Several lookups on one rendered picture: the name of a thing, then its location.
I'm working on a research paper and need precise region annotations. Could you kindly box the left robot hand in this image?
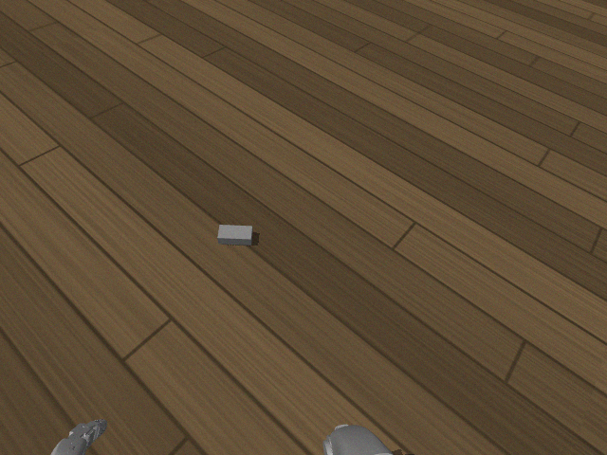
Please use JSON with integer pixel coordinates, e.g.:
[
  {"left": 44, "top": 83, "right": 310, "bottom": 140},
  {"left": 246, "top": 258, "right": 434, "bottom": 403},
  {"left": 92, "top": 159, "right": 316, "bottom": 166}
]
[{"left": 50, "top": 419, "right": 107, "bottom": 455}]

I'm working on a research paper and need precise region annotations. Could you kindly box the small box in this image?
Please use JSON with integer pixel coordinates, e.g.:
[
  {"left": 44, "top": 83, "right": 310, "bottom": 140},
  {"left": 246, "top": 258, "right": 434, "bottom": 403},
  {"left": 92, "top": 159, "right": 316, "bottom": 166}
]
[{"left": 217, "top": 225, "right": 253, "bottom": 246}]

